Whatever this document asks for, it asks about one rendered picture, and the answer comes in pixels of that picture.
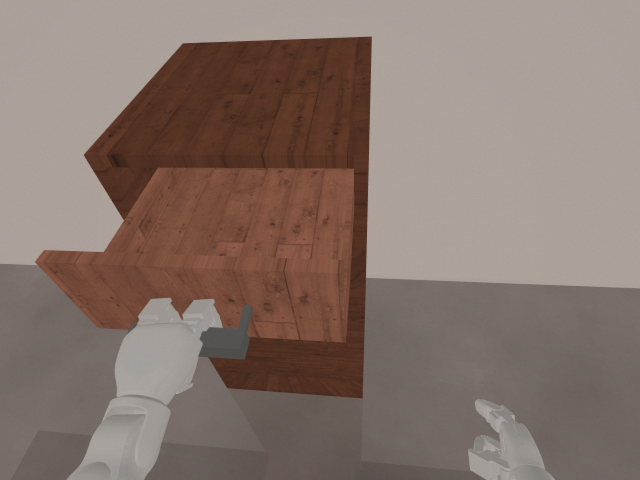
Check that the drawer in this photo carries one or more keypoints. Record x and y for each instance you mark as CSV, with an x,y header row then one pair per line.
x,y
278,239

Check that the cabinet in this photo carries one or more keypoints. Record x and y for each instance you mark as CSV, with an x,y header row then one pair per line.
x,y
298,103

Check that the robot left forearm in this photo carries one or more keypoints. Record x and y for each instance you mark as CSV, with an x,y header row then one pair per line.
x,y
126,444

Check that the right robot hand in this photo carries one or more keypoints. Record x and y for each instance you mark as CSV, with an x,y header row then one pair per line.
x,y
493,460

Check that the left robot hand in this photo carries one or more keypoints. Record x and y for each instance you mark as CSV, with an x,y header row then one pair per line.
x,y
158,357

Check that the handle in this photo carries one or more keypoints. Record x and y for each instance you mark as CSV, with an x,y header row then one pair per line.
x,y
227,343

